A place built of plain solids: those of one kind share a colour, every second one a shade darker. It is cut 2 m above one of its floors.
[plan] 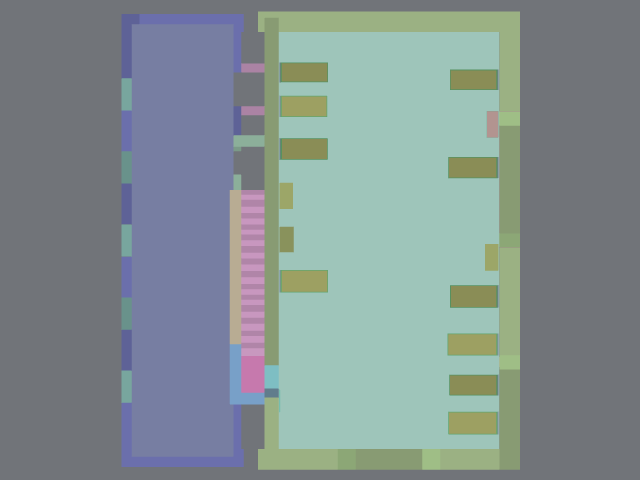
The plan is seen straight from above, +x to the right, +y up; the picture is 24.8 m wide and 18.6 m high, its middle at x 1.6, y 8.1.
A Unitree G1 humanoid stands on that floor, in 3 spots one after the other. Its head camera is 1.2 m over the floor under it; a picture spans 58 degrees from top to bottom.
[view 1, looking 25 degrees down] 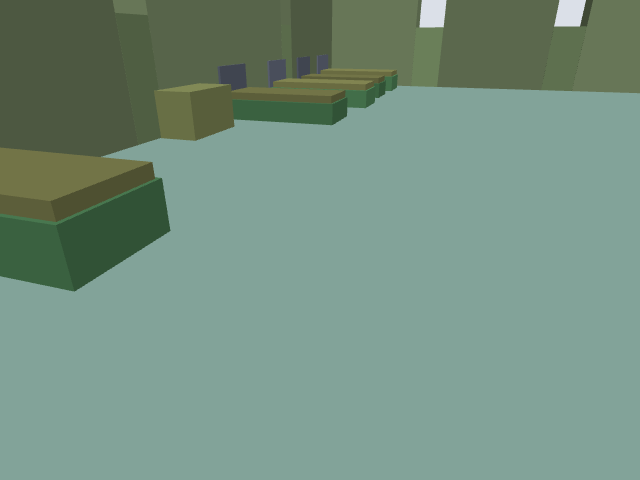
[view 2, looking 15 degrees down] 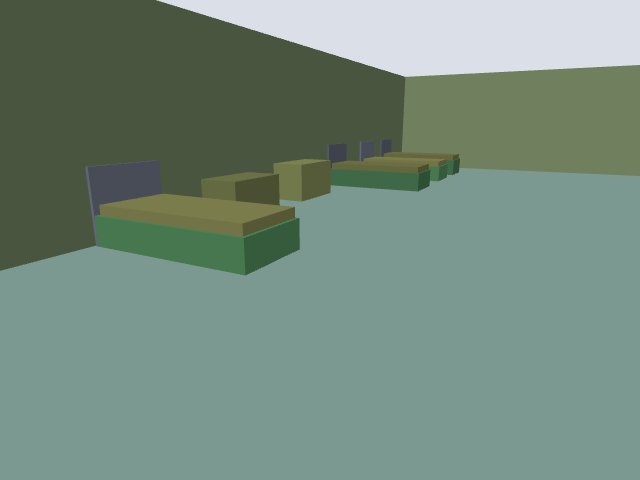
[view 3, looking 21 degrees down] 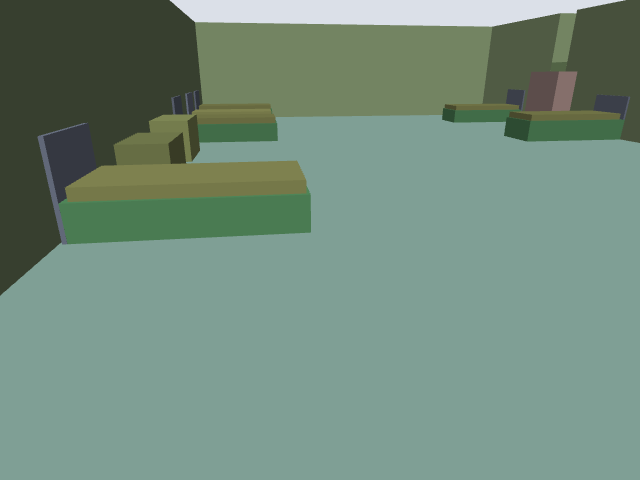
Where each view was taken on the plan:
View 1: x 4.75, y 12.76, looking -72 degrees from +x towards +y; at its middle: floor_dorter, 2.84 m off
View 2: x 4.02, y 3.40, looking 118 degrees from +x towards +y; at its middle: floor_dorter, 4.64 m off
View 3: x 1.53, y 2.80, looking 82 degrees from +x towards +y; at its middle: floor_dorter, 3.35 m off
